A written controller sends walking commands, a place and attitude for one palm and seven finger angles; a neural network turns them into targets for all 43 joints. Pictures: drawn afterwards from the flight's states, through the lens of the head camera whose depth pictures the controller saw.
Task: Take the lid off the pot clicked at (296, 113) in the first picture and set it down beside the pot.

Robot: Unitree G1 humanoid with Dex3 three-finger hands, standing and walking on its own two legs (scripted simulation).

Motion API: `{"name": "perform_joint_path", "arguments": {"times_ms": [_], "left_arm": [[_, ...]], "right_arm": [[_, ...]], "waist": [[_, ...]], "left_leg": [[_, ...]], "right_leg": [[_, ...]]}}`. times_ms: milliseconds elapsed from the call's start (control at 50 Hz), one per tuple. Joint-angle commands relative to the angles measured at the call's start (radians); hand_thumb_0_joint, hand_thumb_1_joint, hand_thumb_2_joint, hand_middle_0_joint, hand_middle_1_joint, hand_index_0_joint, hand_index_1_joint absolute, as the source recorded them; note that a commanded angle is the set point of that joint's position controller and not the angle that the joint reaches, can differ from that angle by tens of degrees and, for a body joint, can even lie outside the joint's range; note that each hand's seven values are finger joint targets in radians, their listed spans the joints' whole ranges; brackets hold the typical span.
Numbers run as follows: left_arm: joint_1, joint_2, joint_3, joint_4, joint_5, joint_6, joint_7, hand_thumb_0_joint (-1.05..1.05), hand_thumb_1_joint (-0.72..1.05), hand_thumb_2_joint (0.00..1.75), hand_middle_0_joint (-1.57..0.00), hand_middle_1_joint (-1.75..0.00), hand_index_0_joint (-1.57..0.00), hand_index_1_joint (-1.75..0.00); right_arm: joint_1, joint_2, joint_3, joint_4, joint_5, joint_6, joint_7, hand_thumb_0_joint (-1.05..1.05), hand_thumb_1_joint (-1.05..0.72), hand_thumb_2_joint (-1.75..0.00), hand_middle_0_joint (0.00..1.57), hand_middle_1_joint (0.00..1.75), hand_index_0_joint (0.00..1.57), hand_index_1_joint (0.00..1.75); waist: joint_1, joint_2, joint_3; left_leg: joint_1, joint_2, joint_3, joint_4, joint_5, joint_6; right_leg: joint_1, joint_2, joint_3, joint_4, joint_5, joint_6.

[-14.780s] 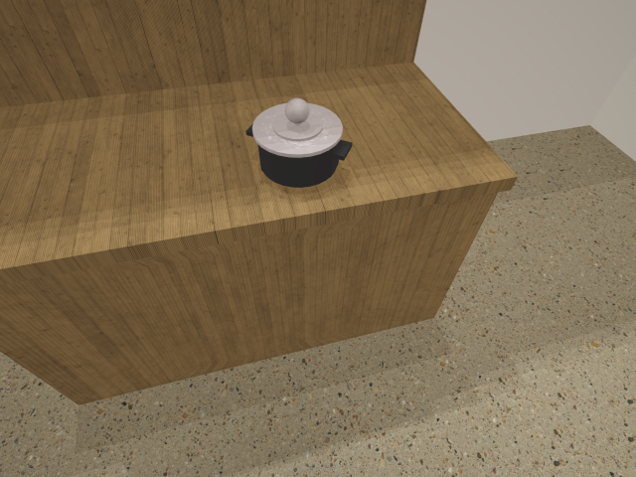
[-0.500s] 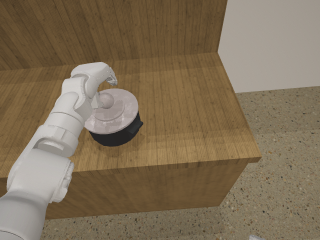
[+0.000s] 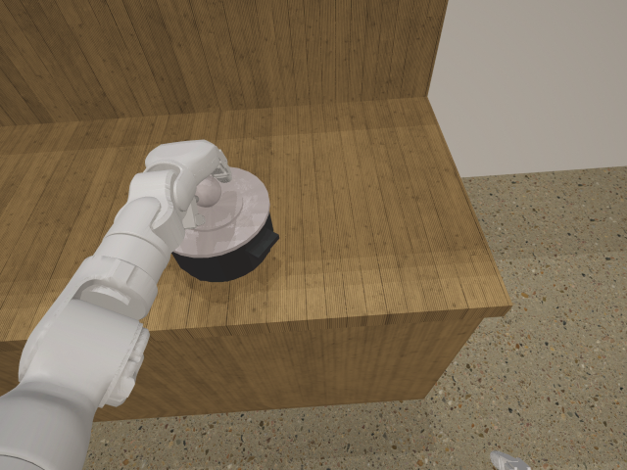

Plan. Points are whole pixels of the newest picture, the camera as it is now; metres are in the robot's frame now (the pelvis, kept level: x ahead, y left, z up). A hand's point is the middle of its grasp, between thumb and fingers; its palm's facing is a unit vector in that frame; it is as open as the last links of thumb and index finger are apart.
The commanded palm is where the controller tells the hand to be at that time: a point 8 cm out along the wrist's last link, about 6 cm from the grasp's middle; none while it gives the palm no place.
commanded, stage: lower the open fingers around the knob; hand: left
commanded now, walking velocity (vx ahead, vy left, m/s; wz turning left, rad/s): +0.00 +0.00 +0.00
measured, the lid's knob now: (205, 191) +0.50 +0.16 +0.05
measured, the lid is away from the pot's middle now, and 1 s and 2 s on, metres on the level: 0.00 0.00 0.00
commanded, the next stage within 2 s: close the fingers and squeeze the knob in 0.54 s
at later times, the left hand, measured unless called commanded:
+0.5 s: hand (197, 195) +0.48 +0.16 +0.07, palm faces -0.35 -0.08 -0.93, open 10.5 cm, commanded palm +0.47 +0.17 +0.14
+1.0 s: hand (194, 199) +0.47 +0.17 +0.08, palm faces -0.35 -0.07 -0.93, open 9.9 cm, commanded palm +0.47 +0.17 +0.14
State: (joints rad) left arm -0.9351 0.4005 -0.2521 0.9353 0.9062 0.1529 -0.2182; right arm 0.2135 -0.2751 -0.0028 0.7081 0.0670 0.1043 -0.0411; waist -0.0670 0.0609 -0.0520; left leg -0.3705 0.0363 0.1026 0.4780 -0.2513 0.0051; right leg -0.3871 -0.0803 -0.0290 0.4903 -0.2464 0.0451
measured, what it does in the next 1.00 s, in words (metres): stands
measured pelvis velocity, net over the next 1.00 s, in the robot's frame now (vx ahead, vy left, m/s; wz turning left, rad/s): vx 0.00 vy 0.00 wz -0.01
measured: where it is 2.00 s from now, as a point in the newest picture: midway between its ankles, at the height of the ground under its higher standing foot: outside the picture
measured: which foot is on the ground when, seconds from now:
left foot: down 0.00-1.00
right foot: down 0.00-1.00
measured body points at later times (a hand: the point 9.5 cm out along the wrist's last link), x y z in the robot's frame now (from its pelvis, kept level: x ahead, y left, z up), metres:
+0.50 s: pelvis +0.01 +0.00 +0.00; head +0.06 -0.03 +0.45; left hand +0.49 +0.17 +0.12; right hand +0.05 -0.27 -0.14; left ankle -0.01 +0.12 -0.74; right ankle -0.01 -0.15 -0.74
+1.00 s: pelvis +0.00 +0.00 +0.00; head +0.05 -0.02 +0.44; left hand +0.48 +0.17 +0.13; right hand +0.08 -0.26 -0.14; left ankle -0.01 +0.12 -0.74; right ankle -0.01 -0.15 -0.74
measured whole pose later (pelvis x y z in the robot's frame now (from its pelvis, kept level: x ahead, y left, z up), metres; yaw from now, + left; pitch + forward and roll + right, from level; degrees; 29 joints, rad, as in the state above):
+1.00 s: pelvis +0.00 +0.00 +0.00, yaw -1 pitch +10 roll +0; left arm -0.95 0.41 -0.22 0.99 0.91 0.15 -0.19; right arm 0.22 -0.27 0.00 0.72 0.07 0.11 -0.04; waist -0.08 0.06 -0.06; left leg -0.40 0.04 0.11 0.50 -0.26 0.01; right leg -0.42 -0.08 -0.02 0.50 -0.25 0.05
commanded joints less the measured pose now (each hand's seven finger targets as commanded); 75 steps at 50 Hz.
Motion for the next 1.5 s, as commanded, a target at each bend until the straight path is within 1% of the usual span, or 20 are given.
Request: {"name": "perform_joint_path", "arguments": {"times_ms": [0,80,120,180,240,320,420,560,620,640,680,760,880,1020,1120,1160,1220,1280,1340,1480], "left_arm": [[-0.500,0.288,0.145,-0.155,0.014,-0.014,0.051,0.00,-0.35,1.44,-0.80,-0.08,-0.80,-0.08],[-0.546,0.201,0.067,-0.174,0.027,-0.021,0.060,0.00,-0.35,1.44,-0.80,-0.08,-0.80,-0.08],[-0.547,0.228,0.094,-0.207,0.022,-0.039,0.068,0.00,-0.35,1.44,-0.80,-0.08,-0.80,-0.08],[-0.502,0.210,0.088,-0.107,0.028,-0.017,0.077,0.00,-0.35,1.44,-0.80,-0.08,-0.80,-0.08],[-0.516,0.297,0.149,-0.096,0.034,-0.004,0.095,0.00,-0.35,1.44,-0.80,-0.08,-0.80,-0.08],[-0.493,0.270,0.140,-0.160,0.040,-0.010,0.099,0.00,-0.35,1.44,-0.80,-0.08,-0.80,-0.08],[-0.419,0.236,0.112,-0.078,0.026,0.018,0.075,0.00,-0.35,1.44,-0.80,-0.08,-0.80,-0.08],[-0.509,0.284,0.133,-0.234,0.023,-0.032,0.057,0.00,-0.35,1.44,-0.80,-0.08,-0.80,-0.08],[-0.450,0.240,0.104,-0.155,0.026,-0.025,0.060,0.00,-0.35,1.44,-0.80,-0.08,-0.80,-0.08],[-0.432,0.210,0.084,-0.122,0.026,-0.017,0.063,0.00,-0.17,1.05,-0.57,-0.50,-0.57,-0.50],[-0.463,0.176,0.055,-0.139,0.020,-0.009,0.063,0.00,-0.15,1.05,-0.56,-0.56,-0.56,-0.56],[-0.520,0.251,0.110,-0.203,0.016,-0.024,0.066,0.00,-0.11,1.06,-0.55,-0.66,-0.55,-0.66],[-0.474,0.230,0.094,-0.089,0.027,0.003,0.074,0.00,-0.05,1.05,-0.55,-0.78,-0.55,-0.78],[-0.513,0.265,0.123,-0.180,0.031,-0.026,0.065,0.00,0.03,1.03,-0.57,-0.88,-0.57,-0.88],[-0.466,0.212,0.088,-0.101,0.028,-0.006,0.070,0.00,0.09,1.01,-0.59,-0.93,-0.59,-0.93],[-0.495,0.207,0.084,-0.125,0.019,-0.002,0.075,0.00,0.11,0.99,-0.60,-0.95,-0.60,-0.95],[-0.531,0.300,0.156,-0.205,0.018,-0.025,0.086,0.00,0.15,0.97,-0.62,-0.97,-0.62,-0.97],[-0.479,0.200,0.082,-0.169,0.024,-0.012,0.078,0.00,0.19,0.94,-0.64,-0.99,-0.64,-0.99],[-0.476,0.212,0.086,-0.140,0.024,0.000,0.077,0.00,0.24,0.91,-0.66,-1.01,-0.66,-1.01],[-0.474,0.228,0.098,-0.137,0.025,0.005,0.073,0.00,0.34,0.82,-0.72,-1.03,-0.72,-1.03]], "right_arm": [[0.040,-0.143,-0.046,-0.084,-0.009,-0.026,-0.021,0.00,-0.90,-0.90,0.20,0.30,0.20,0.30],[0.048,-0.132,-0.051,-0.080,-0.007,-0.031,-0.020,0.00,-0.90,-0.90,0.20,0.30,0.20,0.30],[0.060,-0.130,-0.055,-0.083,-0.012,-0.036,-0.021,0.00,-0.90,-0.90,0.20,0.30,0.20,0.30],[0.073,-0.137,-0.055,-0.061,-0.009,-0.028,-0.019,0.00,-0.90,-0.90,0.20,0.30,0.20,0.30],[0.075,-0.147,-0.049,-0.061,-0.007,-0.026,-0.021,0.00,-0.90,-0.90,0.20,0.30,0.20,0.30],[0.081,-0.135,-0.059,-0.072,-0.013,-0.038,-0.014,0.00,-0.90,-0.90,0.20,0.30,0.20,0.30],[0.074,-0.147,-0.058,-0.071,-0.006,-0.023,-0.006,0.00,-0.90,-0.90,0.20,0.30,0.20,0.30],[0.074,-0.134,-0.062,-0.079,-0.010,-0.032,-0.019,0.00,-0.90,-0.90,0.20,0.30,0.20,0.30],[0.069,-0.138,-0.058,-0.069,-0.005,-0.023,-0.015,0.00,-0.90,-0.90,0.20,0.30,0.20,0.30],[0.065,-0.138,-0.057,-0.070,-0.002,-0.020,-0.010,0.00,-0.90,-0.90,0.20,0.30,0.20,0.30],[0.057,-0.138,-0.059,-0.069,-0.002,-0.019,-0.006,0.00,-0.90,-0.90,0.20,0.30,0.20,0.30],[0.052,-0.134,-0.057,-0.083,-0.007,-0.026,-0.015,0.00,-0.90,-0.90,0.20,0.30,0.20,0.30],[0.050,-0.142,-0.048,-0.071,0.000,-0.019,-0.018,0.00,-0.90,-0.90,0.20,0.30,0.20,0.30],[0.059,-0.133,-0.055,-0.088,-0.010,-0.033,-0.022,0.00,-0.90,-0.90,0.20,0.30,0.20,0.30],[0.062,-0.141,-0.054,-0.075,-0.005,-0.020,-0.013,0.00,-0.90,-0.90,0.20,0.30,0.20,0.30],[0.062,-0.138,-0.057,-0.075,-0.005,-0.025,-0.015,0.00,-0.90,-0.90,0.20,0.30,0.20,0.30],[0.064,-0.137,-0.057,-0.082,-0.010,-0.037,-0.023,0.00,-0.90,-0.90,0.20,0.30,0.20,0.30],[0.062,-0.131,-0.060,-0.075,-0.007,-0.035,-0.016,0.00,-0.90,-0.90,0.20,0.30,0.20,0.30],[0.060,-0.141,-0.059,-0.069,-0.005,-0.027,-0.012,0.00,-0.90,-0.90,0.20,0.30,0.20,0.30],[0.055,-0.138,-0.054,-0.072,-0.005,-0.027,-0.016,0.00,-0.90,-0.90,0.20,0.30,0.20,0.30]], "waist": [[-0.016,-0.101,-0.408],[-0.035,-0.051,-0.425],[-0.032,-0.045,-0.485],[-0.037,-0.072,-0.404],[-0.026,-0.085,-0.404],[-0.014,-0.034,-0.492],[-0.023,-0.112,-0.395],[-0.028,-0.043,-0.475],[-0.029,-0.061,-0.392],[-0.029,-0.063,-0.358],[-0.035,-0.066,-0.355],[-0.028,-0.034,-0.449],[-0.036,-0.101,-0.353],[-0.021,-0.030,-0.478],[-0.030,-0.081,-0.377],[-0.033,-0.087,-0.390],[-0.019,-0.058,-0.476],[-0.025,-0.051,-0.433],[-0.029,-0.073,-0.387],[-0.026,-0.076,-0.410]], "left_leg": [[0.197,-0.039,-0.035,-0.011,0.301,0.057],[0.230,-0.035,-0.035,-0.003,0.326,0.054],[0.262,-0.034,-0.039,0.008,0.377,0.056],[0.213,-0.030,-0.037,0.004,0.350,0.053],[0.168,-0.037,-0.032,-0.008,0.310,0.055],[0.235,-0.034,-0.040,0.010,0.434,0.058],[0.169,-0.037,-0.025,0.001,0.366,0.058],[0.258,-0.037,-0.039,0.011,0.425,0.067],[0.218,-0.034,-0.035,0.004,0.393,0.059],[0.205,-0.032,-0.036,0.002,0.368,0.055],[0.207,-0.031,-0.034,0.001,0.333,0.054],[0.248,-0.037,-0.039,0.008,0.362,0.057],[0.174,-0.033,-0.032,-0.004,0.294,0.054],[0.244,-0.037,-0.037,0.008,0.368,0.057],[0.188,-0.030,-0.033,-0.005,0.316,0.053],[0.194,-0.033,-0.033,-0.006,0.300,0.057],[0.228,-0.038,-0.037,-0.004,0.340,0.062],[0.235,-0.031,-0.036,-0.001,0.367,0.057],[0.203,-0.030,-0.034,-0.008,0.317,0.055],[0.210,-0.035,-0.034,-0.005,0.333,0.057]], "right_leg": [[0.131,0.072,-0.019,-0.022,0.365,-0.066],[0.086,0.077,-0.023,-0.015,0.367,-0.066],[0.110,0.079,-0.020,-0.008,0.400,-0.066],[0.069,0.083,-0.029,-0.010,0.377,-0.066],[0.109,0.080,-0.023,-0.010,0.378,-0.065],[0.141,0.080,-0.023,0.001,0.455,-0.067],[0.127,0.082,-0.031,-0.012,0.437,-0.060],[0.143,0.081,-0.023,-0.013,0.456,-0.063],[0.102,0.083,-0.032,-0.015,0.420,-0.065],[0.073,0.084,-0.037,-0.015,0.389,-0.066],[0.057,0.084,-0.037,-0.018,0.361,-0.066],[0.105,0.080,-0.025,-0.006,0.393,-0.067],[0.070,0.081,-0.030,-0.016,0.352,-0.065],[0.122,0.079,-0.020,-0.005,0.400,-0.068],[0.078,0.084,-0.032,-0.016,0.353,-0.066],[0.082,0.083,-0.029,-0.020,0.347,-0.065],[0.150,0.080,-0.018,-0.013,0.398,-0.065],[0.106,0.082,-0.030,-0.017,0.398,-0.066],[0.089,0.084,-0.031,-0.022,0.362,-0.065],[0.108,0.083,-0.028,-0.016,0.384,-0.066]]}}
